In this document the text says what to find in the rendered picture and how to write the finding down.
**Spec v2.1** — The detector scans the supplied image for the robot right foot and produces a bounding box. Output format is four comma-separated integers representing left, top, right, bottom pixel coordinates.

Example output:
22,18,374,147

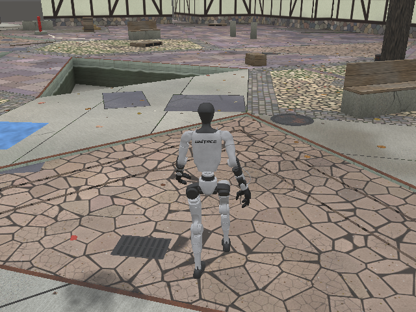
222,238,231,252

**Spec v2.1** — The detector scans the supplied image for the robot right hand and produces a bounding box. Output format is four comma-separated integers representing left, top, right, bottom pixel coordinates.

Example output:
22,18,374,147
236,188,251,208

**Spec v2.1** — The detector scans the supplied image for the robot right forearm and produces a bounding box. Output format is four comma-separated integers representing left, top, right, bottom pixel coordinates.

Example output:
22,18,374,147
232,157,248,190

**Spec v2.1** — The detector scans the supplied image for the robot left forearm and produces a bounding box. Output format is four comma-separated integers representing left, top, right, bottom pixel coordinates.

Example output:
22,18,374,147
175,156,185,176

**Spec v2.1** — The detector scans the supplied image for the robot left upper arm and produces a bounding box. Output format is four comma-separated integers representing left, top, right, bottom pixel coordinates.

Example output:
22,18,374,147
177,131,193,165

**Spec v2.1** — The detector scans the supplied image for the robot right upper arm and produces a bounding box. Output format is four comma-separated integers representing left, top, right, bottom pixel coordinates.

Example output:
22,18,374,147
220,130,238,168

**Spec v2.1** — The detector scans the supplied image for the robot left thigh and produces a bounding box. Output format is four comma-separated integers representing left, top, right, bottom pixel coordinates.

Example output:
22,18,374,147
186,183,203,235

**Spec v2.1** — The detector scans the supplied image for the robot left hand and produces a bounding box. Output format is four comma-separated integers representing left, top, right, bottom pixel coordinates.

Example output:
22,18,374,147
176,173,191,185

